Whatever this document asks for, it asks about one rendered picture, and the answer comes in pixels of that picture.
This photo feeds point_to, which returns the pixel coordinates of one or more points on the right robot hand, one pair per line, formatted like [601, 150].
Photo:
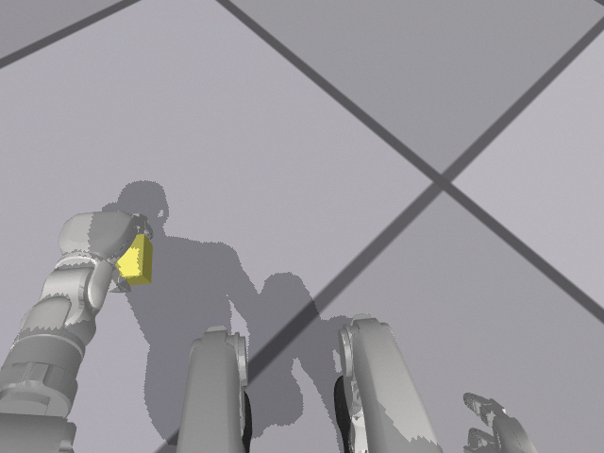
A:
[509, 434]

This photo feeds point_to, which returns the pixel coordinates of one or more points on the left robot hand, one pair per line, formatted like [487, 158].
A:
[107, 234]

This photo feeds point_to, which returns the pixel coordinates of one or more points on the small box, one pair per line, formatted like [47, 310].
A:
[136, 263]

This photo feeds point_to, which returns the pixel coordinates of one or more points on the left robot arm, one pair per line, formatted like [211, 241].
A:
[38, 378]

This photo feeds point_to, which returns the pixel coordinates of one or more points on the right robot foot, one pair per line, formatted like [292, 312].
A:
[342, 414]

